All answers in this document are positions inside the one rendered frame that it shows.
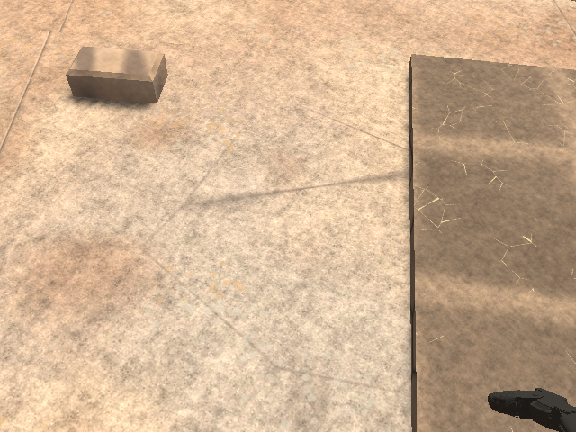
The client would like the robot right hand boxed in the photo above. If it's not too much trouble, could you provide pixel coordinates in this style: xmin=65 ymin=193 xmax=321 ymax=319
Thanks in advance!
xmin=488 ymin=388 xmax=576 ymax=432

